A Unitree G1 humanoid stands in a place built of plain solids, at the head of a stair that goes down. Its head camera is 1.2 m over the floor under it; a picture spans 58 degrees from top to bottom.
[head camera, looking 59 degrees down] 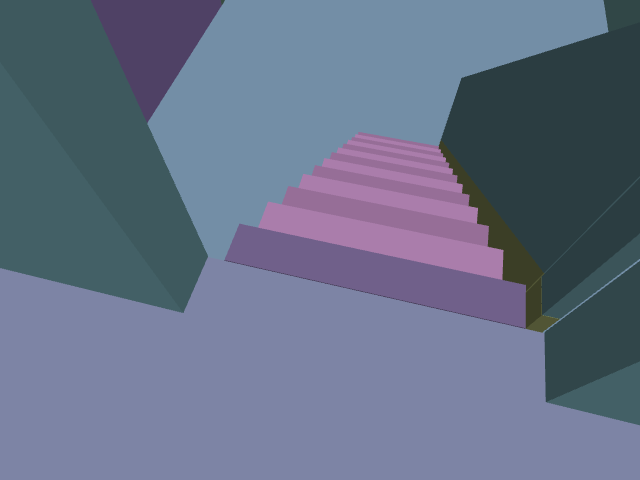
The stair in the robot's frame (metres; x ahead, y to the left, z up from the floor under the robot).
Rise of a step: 0.20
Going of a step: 0.25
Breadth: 0.93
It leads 14 degrees to the right of straight ahead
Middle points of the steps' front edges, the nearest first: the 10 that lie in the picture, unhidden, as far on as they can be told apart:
0.68 -0.18 0.00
0.91 -0.24 -0.20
1.15 -0.30 -0.40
1.39 -0.36 -0.61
1.63 -0.42 -0.81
1.86 -0.48 -1.01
2.10 -0.54 -1.22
2.34 -0.60 -1.42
2.58 -0.66 -1.62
2.82 -0.72 -1.83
